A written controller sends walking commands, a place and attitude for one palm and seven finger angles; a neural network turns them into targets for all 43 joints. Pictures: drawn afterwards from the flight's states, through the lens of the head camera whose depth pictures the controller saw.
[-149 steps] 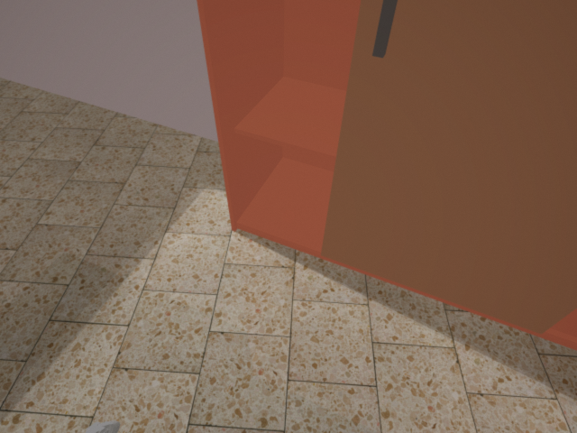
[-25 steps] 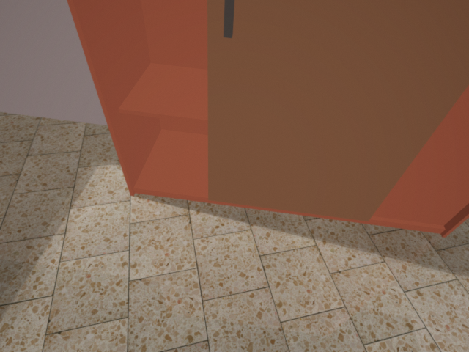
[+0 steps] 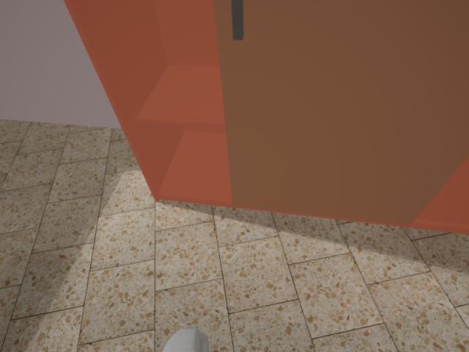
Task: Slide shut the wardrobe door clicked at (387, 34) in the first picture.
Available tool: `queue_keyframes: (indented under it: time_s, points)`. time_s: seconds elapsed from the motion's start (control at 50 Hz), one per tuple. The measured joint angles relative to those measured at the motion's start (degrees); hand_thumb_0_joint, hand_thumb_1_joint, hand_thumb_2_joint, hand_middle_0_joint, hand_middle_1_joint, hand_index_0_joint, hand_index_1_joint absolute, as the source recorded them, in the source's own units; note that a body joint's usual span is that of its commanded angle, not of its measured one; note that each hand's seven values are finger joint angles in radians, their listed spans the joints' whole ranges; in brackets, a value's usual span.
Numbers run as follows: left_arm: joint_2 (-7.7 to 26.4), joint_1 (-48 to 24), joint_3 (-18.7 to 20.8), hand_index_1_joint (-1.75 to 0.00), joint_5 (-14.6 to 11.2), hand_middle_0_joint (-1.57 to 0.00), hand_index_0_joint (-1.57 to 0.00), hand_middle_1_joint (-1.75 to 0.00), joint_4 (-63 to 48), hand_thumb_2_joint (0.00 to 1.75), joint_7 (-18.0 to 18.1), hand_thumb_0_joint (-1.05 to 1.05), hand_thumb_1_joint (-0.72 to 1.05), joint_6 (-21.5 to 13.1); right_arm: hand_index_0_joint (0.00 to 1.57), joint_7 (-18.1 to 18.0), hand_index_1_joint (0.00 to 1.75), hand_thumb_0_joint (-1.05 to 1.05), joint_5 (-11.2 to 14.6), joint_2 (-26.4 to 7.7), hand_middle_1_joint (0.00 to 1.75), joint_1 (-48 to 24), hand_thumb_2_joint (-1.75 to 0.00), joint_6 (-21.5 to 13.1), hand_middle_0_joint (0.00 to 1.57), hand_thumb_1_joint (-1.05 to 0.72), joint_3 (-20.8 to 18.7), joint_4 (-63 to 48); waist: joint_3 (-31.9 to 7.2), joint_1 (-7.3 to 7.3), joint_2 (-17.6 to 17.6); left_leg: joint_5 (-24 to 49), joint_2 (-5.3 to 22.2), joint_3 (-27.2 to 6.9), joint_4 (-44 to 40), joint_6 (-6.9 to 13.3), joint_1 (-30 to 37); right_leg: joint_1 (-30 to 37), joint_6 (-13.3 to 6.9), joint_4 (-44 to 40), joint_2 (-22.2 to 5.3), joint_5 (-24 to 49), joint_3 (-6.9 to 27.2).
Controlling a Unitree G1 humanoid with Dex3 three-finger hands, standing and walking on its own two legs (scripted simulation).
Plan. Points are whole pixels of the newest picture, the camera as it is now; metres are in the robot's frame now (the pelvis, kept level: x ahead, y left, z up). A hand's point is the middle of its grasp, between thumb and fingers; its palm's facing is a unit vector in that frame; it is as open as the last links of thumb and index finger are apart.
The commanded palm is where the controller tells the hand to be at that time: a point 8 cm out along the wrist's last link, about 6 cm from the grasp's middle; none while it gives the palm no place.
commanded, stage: take the last steps up to it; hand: right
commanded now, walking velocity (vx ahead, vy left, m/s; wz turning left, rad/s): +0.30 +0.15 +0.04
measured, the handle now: (238, 0) +0.84 +0.04 +0.22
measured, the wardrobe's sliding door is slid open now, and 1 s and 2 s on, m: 0.41 0.41 0.41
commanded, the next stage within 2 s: come to a stop and stand still in 0.72 s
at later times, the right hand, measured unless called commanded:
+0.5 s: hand (299, 327) +0.22 -0.11 -0.21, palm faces +0.04 +0.99 -0.13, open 7.3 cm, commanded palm none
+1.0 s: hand (262, 227) +0.45 -0.03 -0.19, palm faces -0.01 +0.98 -0.22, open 7.3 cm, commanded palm none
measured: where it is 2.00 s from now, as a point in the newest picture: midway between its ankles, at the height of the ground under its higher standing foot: (224, 333)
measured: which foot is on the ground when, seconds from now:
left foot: up 0.00-0.12, down 0.14-0.50, up 0.52-0.92, down 0.94-1.00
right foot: down 0.00-0.14, up 0.16-0.46, down 0.48-0.94, up 0.96-1.00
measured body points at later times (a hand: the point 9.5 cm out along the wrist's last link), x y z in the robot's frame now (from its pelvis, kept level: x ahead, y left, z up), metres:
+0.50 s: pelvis +0.19 +0.07 -0.02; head +0.19 +0.03 +0.43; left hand +0.28 +0.31 -0.14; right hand +0.21 -0.16 -0.19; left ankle +0.16 +0.17 -0.74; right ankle +0.24 -0.01 -0.74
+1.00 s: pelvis +0.38 +0.16 -0.02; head +0.43 +0.17 +0.42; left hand +0.28 +0.37 -0.18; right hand +0.45 -0.08 -0.17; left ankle +0.46 +0.27 -0.74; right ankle +0.25 +0.01 -0.71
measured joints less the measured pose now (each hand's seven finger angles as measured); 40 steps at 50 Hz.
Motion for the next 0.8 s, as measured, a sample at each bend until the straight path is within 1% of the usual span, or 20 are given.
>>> queue_keyframes:
  time_s: [0.06,0.1,0.12,0.14,0.16,0.18,0.22,0.24,0.28,0.32,0.38,0.44,0.48,0.5,0.54,0.58,0.62,0.7,0.74,0.8]
  points:
    - [0.29,1.72,0.51,-0.30,0.32,-0.21,-0.20,-0.30,1.06,0.89,-0.27,0.00,0.91,0.37,0.19,0.09,0.30,0.00,0.29,-0.28,0.30,-4.05,-0.90,-0.42,0.20,-0.91,-0.06,-1.20,1.28,1.53,-0.98,0.32,0.23,1.33,-9.01,0.38,1.11,1.82,1.58,0.25,-1.17,-1.90,-0.32]
    - [0.73,2.69,0.99,-0.30,0.40,-0.21,-0.20,-0.30,1.77,0.89,-0.47,0.00,0.91,0.73,0.19,0.14,0.30,0.00,0.43,-0.51,0.30,-6.46,-0.90,-1.12,0.19,-0.91,-0.15,-2.02,1.90,2.53,-1.81,0.12,-0.64,2.42,-14.26,1.15,3.34,2.66,2.96,1.86,-2.37,-4.10,-0.34]
    - [1.00,3.26,1.20,-0.30,0.34,-0.21,-0.20,-0.30,2.12,0.89,-0.60,0.00,0.91,0.95,0.19,0.14,0.30,0.00,0.47,-0.68,0.30,-7.40,-0.90,-1.80,0.19,-0.91,-0.17,-2.51,2.07,2.79,-2.29,0.25,-1.41,3.15,-17.05,1.69,5.20,2.58,3.52,3.94,-3.23,-5.84,-0.17]
    - [1.10,3.95,1.35,-0.30,0.18,-0.21,-0.20,-0.30,2.50,0.89,-0.82,0.00,0.91,1.18,0.19,0.12,0.30,0.00,0.48,-1.08,0.30,-8.08,-0.90,-2.80,0.20,-0.91,-0.18,-3.12,2.01,2.80,-2.26,0.92,-1.94,3.57,-19.78,2.44,7.36,1.44,3.41,8.21,-3.94,-8.00,0.13]
    - [1.39,3.65,1.41,-0.30,-0.18,-0.21,-0.20,-0.30,2.96,0.89,-1.04,0.00,0.91,1.68,0.19,-0.23,0.30,0.00,0.42,-1.09,0.30,-9.03,-0.90,-3.95,0.20,-0.91,-0.41,-3.50,2.38,2.39,-2.56,2.01,-2.36,3.79,-18.22,2.81,6.98,-1.54,2.08,16.36,-4.72,-9.82,1.20]
    - [1.87,2.72,1.33,-0.30,-0.60,-0.21,-0.20,-0.30,3.07,0.89,-1.15,0.00,0.91,2.44,0.19,-0.69,0.30,0.00,0.62,-0.86,0.30,-9.83,-0.90,-4.82,0.20,-0.91,-0.40,-3.80,2.96,2.17,-3.00,0.80,-2.74,4.13,-15.78,3.31,6.67,-5.53,0.54,26.32,-4.51,-11.16,3.63]
    - [2.83,0.28,1.57,-0.30,-0.93,-0.21,-0.20,-0.30,2.50,0.89,-1.31,0.00,0.91,3.43,0.19,-1.47,0.30,0.00,0.81,-0.28,0.30,-10.28,-0.90,-5.39,0.20,-0.91,0.01,-4.08,3.11,1.87,-3.40,-1.76,-3.46,4.78,-14.94,4.09,8.12,-13.62,-1.71,43.10,-2.97,-10.34,6.69]
    - [3.30,-1.09,1.80,-0.30,-0.80,-0.20,-0.20,-0.30,1.79,0.90,-1.41,0.01,0.91,3.60,0.19,-1.88,0.30,0.00,0.79,0.09,0.30,-10.13,-0.90,-5.29,0.20,-0.91,0.26,-3.95,2.88,1.83,-3.54,-2.24,-3.92,5.13,-16.05,4.30,9.52,-17.05,-2.34,47.93,-2.59,-8.49,6.87]
    - [4.15,-3.94,2.09,-0.30,-0.37,-0.20,-0.19,-0.30,-0.19,0.90,-1.52,0.01,0.91,3.59,0.19,-2.60,0.30,0.00,0.57,0.96,0.30,-9.23,-0.90,-5.01,0.20,-0.91,0.82,-3.27,1.94,1.95,-3.75,-1.86,-4.90,5.80,-19.40,4.27,12.58,-22.34,-2.73,50.48,-2.43,-5.11,5.90]
    - [4.63,-6.68,2.21,-0.30,-0.12,-0.20,-0.19,-0.29,-2.49,0.90,-1.61,0.01,0.91,3.42,0.20,-3.16,0.30,0.00,0.43,1.77,0.30,-7.88,-0.90,-4.85,0.20,-0.92,1.22,-2.47,0.69,2.12,-3.75,-1.55,-5.85,6.36,-22.71,4.54,15.36,-25.77,-2.59,47.39,-2.35,-3.22,4.52]
    - [4.46,-10.05,2.20,-0.30,-0.03,-0.20,-0.19,-0.29,-5.57,0.90,-1.97,0.00,0.91,3.04,0.20,-3.59,0.30,-0.01,0.20,1.41,0.30,-5.81,-0.90,-4.66,0.20,-0.94,1.21,-1.58,-0.99,1.69,-3.28,-1.82,-7.19,6.98,-26.19,4.79,18.89,-27.50,-2.43,38.31,-2.07,-2.01,2.63]
    - [3.89,-12.44,1.83,-0.30,-0.02,-0.20,-0.19,-0.29,-7.70,0.90,-2.37,0.00,0.91,2.38,0.20,-3.08,0.30,-0.01,0.10,0.88,0.30,-3.81,-0.90,-4.21,0.20,-0.94,1.45,-0.76,-1.88,0.85,-2.45,-3.75,-8.05,7.33,-26.73,4.58,21.62,-25.44,-2.53,27.46,-1.43,-0.72,0.99]
    - [3.64,-13.02,1.39,-0.30,0.06,-0.20,-0.19,-0.29,-8.68,0.90,-2.47,0.00,0.91,1.42,0.20,-2.69,0.30,0.00,0.29,0.66,0.30,-2.09,-0.90,-3.77,0.20,-0.93,1.48,-0.30,-2.34,0.43,-1.96,-6.67,-8.20,7.33,-24.16,4.12,22.52,-21.68,-2.67,19.36,-0.66,1.50,-0.12]
    - [3.27,-13.22,1.22,-0.30,0.28,-0.20,-0.19,-0.29,-8.84,0.90,-2.36,0.00,0.91,0.77,0.20,-2.41,0.30,0.00,0.47,0.42,0.30,-1.23,-0.90,-3.39,0.20,-0.93,1.44,-0.13,-2.52,0.37,-1.05,-8.76,-7.59,6.56,-20.89,4.20,21.84,-20.73,-4.15,18.74,-0.09,1.53,-0.74]
    - [2.63,-12.83,0.69,-0.30,0.58,-0.20,-0.19,-0.29,-9.02,0.90,-1.88,0.00,0.91,-0.18,0.20,-1.81,0.30,0.00,0.31,0.26,0.30,-0.27,-0.90,-2.17,0.20,-0.92,1.36,0.32,-2.70,0.32,0.15,-12.92,-7.07,3.28,-7.97,4.09,17.40,-19.56,-5.94,19.81,0.54,-0.21,-1.74]
    - [2.12,-11.41,0.19,-0.30,0.48,-0.20,-0.19,-0.29,-8.54,0.90,-1.20,0.00,0.91,-0.50,0.20,-1.19,0.30,0.00,-0.10,0.20,0.30,-0.25,-0.90,-1.45,0.20,-0.92,1.11,0.51,-2.44,0.15,0.60,-10.42,-6.44,0.71,4.81,3.50,12.01,-16.93,-5.98,17.37,1.09,-0.40,-2.13]
    - [1.97,-9.70,0.41,-0.30,0.16,-0.20,-0.20,-0.30,-7.32,0.89,-0.24,-0.01,0.93,-0.65,0.20,-0.80,0.30,0.00,-0.31,0.19,0.30,-0.51,-0.90,-1.44,0.20,-0.92,0.69,0.20,-1.91,-0.33,0.84,-6.25,-4.91,-0.93,11.19,2.50,7.69,-13.58,-5.38,12.90,1.66,0.76,-2.36]
    - [2.33,-6.29,0.41,-0.30,-0.14,-0.20,-0.20,-0.30,-4.55,0.89,0.00,-0.01,0.94,-0.57,0.19,-0.74,0.30,0.00,-0.23,0.30,0.30,-1.03,-0.90,-1.39,0.20,-0.91,0.29,-0.57,-0.78,-0.88,0.30,-1.17,-1.93,-2.43,11.51,0.68,1.84,-7.76,-4.42,4.94,1.54,2.56,-2.55]
    - [2.20,-4.72,0.48,-0.30,-0.20,-0.20,-0.20,-0.30,-3.42,0.89,-0.09,-0.01,0.93,-0.35,0.19,-0.73,0.30,0.00,-0.14,0.26,0.30,-1.48,-0.90,-1.11,0.20,-0.91,0.27,-0.63,-0.10,-0.62,-0.01,0.37,-0.77,-2.21,8.12,0.13,0.26,-5.54,-3.62,2.41,1.11,2.77,-2.59]
    - [1.82,-2.64,0.64,-0.30,-0.10,-0.20,-0.20,-0.30,-2.07,0.89,-0.30,0.00,0.92,0.07,0.19,-0.69,0.30,0.00,0.04,0.20,0.30,-2.69,-0.90,-0.71,0.20,-0.91,0.43,-0.35,1.06,0.30,-0.27,2.14,0.27,-0.99,-0.50,-0.16,-0.17,-2.97,-2.12,0.41,0.43,2.16,-2.69]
